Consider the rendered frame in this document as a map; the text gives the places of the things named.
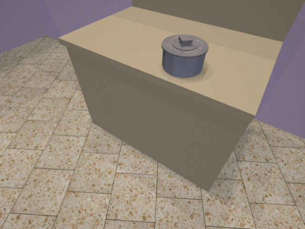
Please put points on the knob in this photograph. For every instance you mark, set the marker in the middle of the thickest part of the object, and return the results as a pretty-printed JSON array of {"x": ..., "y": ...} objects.
[{"x": 185, "y": 39}]

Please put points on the lid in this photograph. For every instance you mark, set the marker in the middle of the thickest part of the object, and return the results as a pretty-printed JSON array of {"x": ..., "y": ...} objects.
[{"x": 172, "y": 46}]

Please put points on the pot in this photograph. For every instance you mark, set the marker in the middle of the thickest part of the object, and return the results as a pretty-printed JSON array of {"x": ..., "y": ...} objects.
[{"x": 182, "y": 67}]

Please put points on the table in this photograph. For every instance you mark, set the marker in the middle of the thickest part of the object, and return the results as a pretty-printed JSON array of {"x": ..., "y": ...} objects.
[{"x": 189, "y": 125}]

